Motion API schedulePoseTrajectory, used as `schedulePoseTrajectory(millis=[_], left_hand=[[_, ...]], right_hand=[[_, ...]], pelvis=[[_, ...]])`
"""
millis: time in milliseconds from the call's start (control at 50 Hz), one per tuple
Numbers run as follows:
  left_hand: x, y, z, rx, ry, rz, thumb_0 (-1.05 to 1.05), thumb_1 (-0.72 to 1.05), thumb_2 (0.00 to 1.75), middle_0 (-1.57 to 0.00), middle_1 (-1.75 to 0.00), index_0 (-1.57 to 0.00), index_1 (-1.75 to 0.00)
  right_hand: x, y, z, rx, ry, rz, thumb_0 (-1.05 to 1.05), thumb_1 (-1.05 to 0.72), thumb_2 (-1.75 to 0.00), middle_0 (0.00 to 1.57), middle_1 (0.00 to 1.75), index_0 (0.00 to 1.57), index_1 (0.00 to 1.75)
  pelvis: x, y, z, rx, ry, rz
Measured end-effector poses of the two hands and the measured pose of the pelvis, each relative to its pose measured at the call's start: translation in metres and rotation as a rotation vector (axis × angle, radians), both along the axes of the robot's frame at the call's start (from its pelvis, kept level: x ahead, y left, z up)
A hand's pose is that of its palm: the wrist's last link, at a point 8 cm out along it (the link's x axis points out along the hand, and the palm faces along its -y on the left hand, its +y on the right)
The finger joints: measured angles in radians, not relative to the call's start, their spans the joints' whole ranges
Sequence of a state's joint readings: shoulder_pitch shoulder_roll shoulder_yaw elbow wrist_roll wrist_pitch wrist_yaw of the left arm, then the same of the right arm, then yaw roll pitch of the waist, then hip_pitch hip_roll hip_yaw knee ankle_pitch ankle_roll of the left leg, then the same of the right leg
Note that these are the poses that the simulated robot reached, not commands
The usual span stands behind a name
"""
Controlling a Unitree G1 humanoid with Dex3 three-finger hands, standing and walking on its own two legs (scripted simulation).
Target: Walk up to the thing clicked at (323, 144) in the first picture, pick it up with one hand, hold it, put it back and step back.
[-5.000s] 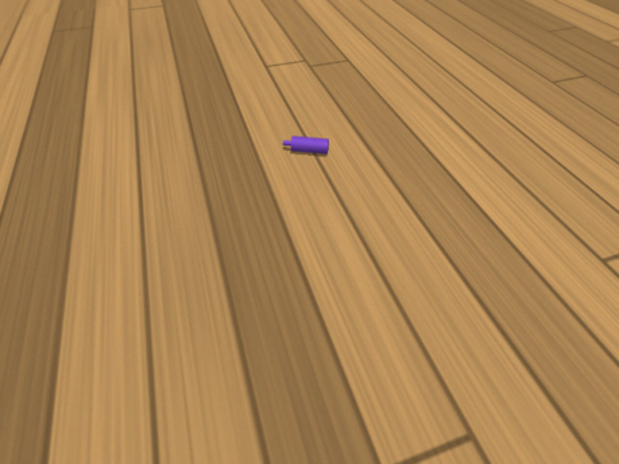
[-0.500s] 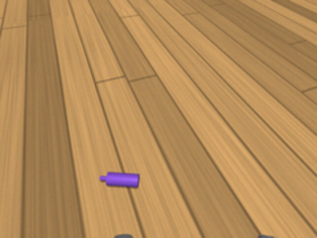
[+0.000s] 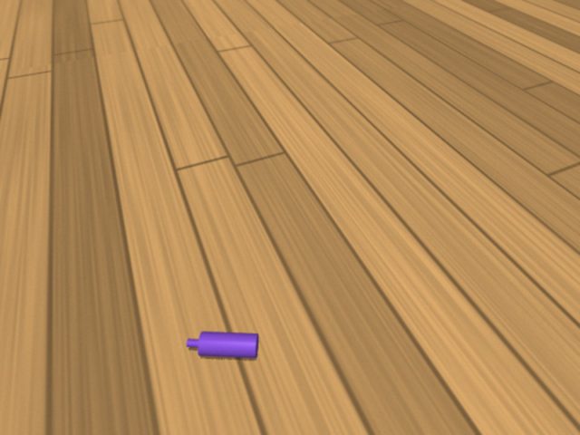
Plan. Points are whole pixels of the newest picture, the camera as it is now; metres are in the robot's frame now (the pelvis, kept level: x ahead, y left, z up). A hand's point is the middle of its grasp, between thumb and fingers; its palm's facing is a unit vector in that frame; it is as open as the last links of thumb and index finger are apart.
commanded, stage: walk up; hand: left
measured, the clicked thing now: (222, 344) +0.53 +0.25 -0.74
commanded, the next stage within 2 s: stand in 0.54 s
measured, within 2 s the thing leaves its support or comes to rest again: neither
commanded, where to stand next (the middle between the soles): +0.09 +0.00 m, yaw -1 degrees
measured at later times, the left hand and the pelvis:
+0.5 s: hand out of the picture +0.09 +0.25 -0.16, palm faces -0.02 -0.94 -0.33, open 7.4 cm; pelvis +0.01 +0.00 +0.00, yaw +0 degrees
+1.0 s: hand out of the picture +0.09 +0.25 -0.15, palm faces -0.02 -0.94 -0.34, open 7.3 cm; pelvis +0.02 +0.00 +0.00, yaw +0 degrees
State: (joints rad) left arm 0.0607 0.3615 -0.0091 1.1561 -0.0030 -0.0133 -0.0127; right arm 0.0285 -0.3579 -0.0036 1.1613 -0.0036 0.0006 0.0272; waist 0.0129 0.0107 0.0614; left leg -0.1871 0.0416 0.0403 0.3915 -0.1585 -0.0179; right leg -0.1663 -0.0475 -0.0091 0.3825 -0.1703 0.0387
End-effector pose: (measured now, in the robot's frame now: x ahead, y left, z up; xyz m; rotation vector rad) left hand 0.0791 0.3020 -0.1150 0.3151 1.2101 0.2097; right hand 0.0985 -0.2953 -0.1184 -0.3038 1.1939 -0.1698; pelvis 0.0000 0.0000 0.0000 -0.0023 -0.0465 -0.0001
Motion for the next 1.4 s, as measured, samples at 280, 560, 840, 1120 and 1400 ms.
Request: schedulePoseTrajectory(millis=[280,560,840,1120,1400], left_hand=[[0.001,-0.004,-0.003,-0.012,0.034,-0.010,0.01,0.91,0.89,-0.20,-0.30,-0.21,-0.30],[0.009,-0.006,-0.003,-0.013,0.029,-0.003,0.01,0.91,0.89,-0.20,-0.30,-0.21,-0.30],[0.013,-0.005,-0.001,-0.011,0.019,-0.002,0.01,0.91,0.89,-0.20,-0.30,-0.21,-0.30],[0.010,-0.005,-0.002,-0.009,0.039,0.005,0.01,0.91,0.89,-0.20,-0.30,-0.21,-0.30],[0.012,-0.006,-0.001,-0.010,0.030,0.005,0.01,0.91,0.89,-0.20,-0.30,-0.21,-0.30]], right_hand=[[-0.029,-0.003,-0.003,-0.002,0.074,-0.040,0.01,-0.90,-0.90,0.20,0.30,0.20,0.30],[-0.014,0.000,-0.002,0.000,0.052,-0.034,0.01,-0.90,-0.90,0.20,0.30,0.20,0.30],[0.007,-0.002,0.005,-0.013,0.006,-0.010,0.01,-0.90,-0.90,0.20,0.30,0.20,0.30],[0.006,-0.005,0.004,-0.017,0.027,-0.011,0.01,-0.90,-0.90,0.20,0.30,0.20,0.30],[0.005,-0.004,0.004,-0.015,0.032,-0.009,0.01,-0.90,-0.90,0.20,0.30,0.20,0.30]], pelvis=[[0.006,0.000,0.002,-0.001,0.012,-0.001],[0.013,0.000,0.002,0.000,0.012,0.003],[0.020,-0.002,0.004,-0.001,0.012,0.007],[0.026,-0.003,0.004,-0.001,0.012,0.009],[0.027,-0.004,0.004,-0.003,0.010,0.012]])
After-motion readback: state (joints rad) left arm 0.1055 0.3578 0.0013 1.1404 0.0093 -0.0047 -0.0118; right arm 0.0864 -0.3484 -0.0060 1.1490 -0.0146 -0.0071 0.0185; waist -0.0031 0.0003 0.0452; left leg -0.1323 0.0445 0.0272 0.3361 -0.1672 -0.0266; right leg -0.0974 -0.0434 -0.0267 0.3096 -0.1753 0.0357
